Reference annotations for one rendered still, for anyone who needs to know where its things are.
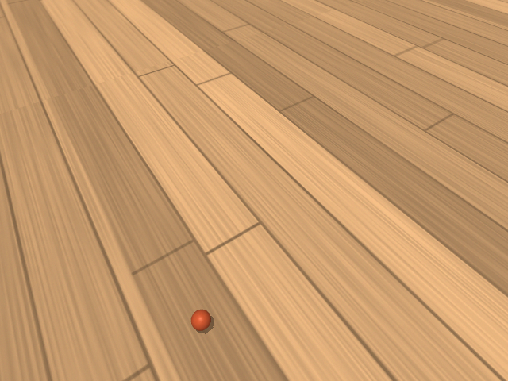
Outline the ball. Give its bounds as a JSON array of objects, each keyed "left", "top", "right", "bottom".
[{"left": 191, "top": 310, "right": 211, "bottom": 331}]

